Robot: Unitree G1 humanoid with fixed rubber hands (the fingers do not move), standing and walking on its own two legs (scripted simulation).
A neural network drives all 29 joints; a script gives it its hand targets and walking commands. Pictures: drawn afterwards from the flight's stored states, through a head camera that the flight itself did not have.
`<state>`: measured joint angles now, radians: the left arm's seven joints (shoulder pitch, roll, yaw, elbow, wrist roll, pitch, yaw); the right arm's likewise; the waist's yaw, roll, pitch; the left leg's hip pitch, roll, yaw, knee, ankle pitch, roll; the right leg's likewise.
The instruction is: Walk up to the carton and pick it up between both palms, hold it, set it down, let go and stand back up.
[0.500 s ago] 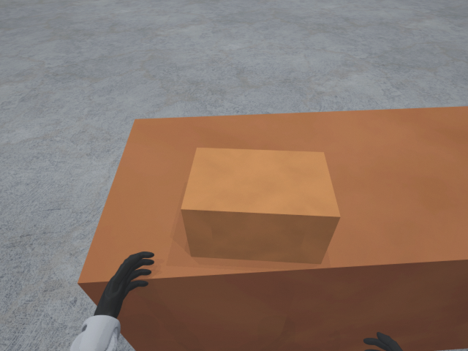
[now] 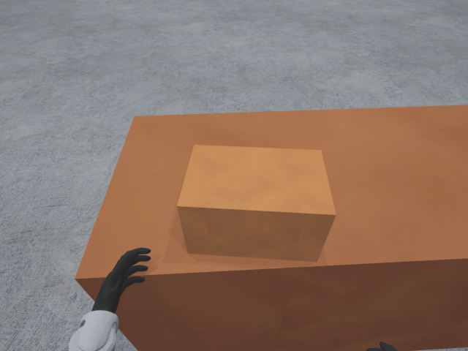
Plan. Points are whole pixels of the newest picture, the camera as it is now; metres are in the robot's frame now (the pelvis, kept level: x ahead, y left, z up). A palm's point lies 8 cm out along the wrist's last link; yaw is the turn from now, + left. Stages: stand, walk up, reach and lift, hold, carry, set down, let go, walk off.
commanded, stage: stand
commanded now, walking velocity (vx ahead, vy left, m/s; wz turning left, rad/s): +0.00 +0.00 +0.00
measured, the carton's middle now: (254, 202) +0.42 -0.01 +0.03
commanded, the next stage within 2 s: none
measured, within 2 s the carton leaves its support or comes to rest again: neither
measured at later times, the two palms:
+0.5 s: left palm (111, 298) +0.23 +0.23 +0.01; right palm out of the picture +0.13 -0.25 -0.08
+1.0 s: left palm (112, 298) +0.23 +0.23 +0.01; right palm out of the picture +0.14 -0.25 -0.08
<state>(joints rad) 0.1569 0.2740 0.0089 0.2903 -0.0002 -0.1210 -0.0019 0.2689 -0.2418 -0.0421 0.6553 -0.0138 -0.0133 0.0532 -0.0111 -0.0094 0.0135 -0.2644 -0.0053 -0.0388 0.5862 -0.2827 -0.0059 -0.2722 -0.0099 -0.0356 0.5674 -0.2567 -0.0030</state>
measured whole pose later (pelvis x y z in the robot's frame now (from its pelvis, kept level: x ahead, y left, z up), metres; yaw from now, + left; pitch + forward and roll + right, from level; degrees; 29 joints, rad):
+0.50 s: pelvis +0.00 +0.00 +0.00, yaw +1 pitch -2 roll +0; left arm 0.14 0.27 0.00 0.29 0.00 -0.12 0.00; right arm 0.26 -0.24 -0.04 0.64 -0.01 -0.01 0.05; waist -0.01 -0.01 0.02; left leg -0.27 -0.01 -0.06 0.59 -0.28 -0.01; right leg -0.27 -0.01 -0.06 0.57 -0.26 -0.01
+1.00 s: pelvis +0.01 -0.01 +0.00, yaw +3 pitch -2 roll -1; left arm 0.13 0.27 -0.01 0.29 0.00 -0.12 0.00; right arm 0.25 -0.24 -0.04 0.64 -0.01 -0.01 0.05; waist -0.01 -0.01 0.02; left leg -0.27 -0.02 -0.10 0.59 -0.28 -0.01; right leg -0.26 -0.03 -0.09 0.57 -0.28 -0.01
